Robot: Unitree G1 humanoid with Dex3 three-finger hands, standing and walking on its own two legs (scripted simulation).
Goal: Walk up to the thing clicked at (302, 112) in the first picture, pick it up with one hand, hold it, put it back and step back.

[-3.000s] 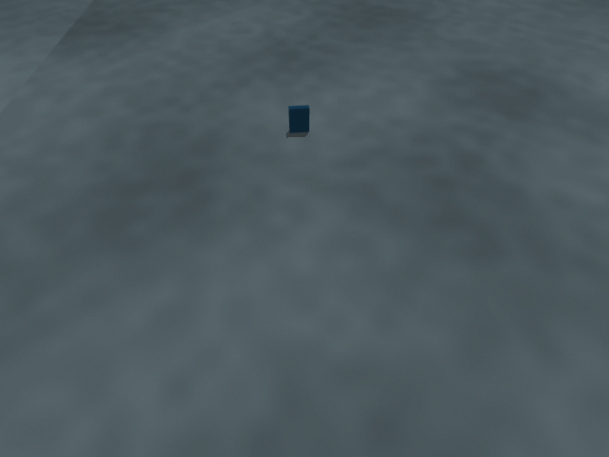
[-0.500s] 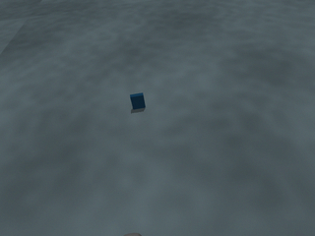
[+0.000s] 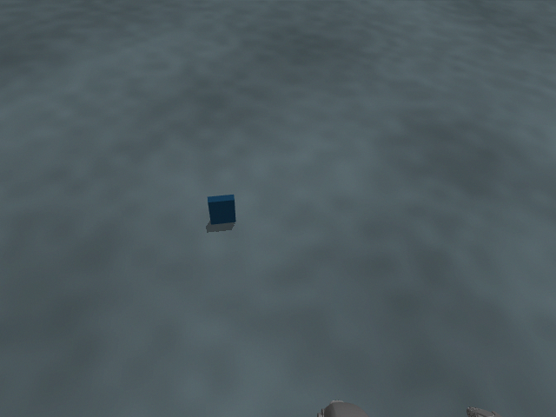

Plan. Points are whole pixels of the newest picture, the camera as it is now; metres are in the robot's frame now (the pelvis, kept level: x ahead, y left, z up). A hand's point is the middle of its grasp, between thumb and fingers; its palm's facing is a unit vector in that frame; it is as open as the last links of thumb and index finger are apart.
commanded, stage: walk up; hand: left
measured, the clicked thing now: (222, 209) +1.05 +0.20 -0.70
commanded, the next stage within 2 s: none
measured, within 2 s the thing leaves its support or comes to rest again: neither
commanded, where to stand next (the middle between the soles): +0.69 +0.01 m, yaw -1 degrees
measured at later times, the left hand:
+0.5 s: hand (141, 332) +0.29 +0.23 -0.12, palm faces -0.01 -0.92 -0.39, open 7.4 cm
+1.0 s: hand (125, 267) +0.43 +0.31 -0.15, palm faces -0.05 -0.94 -0.33, open 7.4 cm
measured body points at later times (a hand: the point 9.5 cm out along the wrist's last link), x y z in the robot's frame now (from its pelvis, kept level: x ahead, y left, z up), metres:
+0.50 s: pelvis +0.20 -0.04 +0.00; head +0.22 -0.06 +0.45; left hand +0.29 +0.28 -0.09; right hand +0.26 -0.36 -0.13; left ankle +0.26 +0.12 -0.69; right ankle +0.24 -0.15 -0.74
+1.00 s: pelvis +0.39 +0.03 +0.00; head +0.40 +0.05 +0.45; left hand +0.43 +0.35 -0.12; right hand +0.44 -0.29 -0.09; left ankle +0.38 +0.13 -0.74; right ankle +0.49 -0.13 -0.69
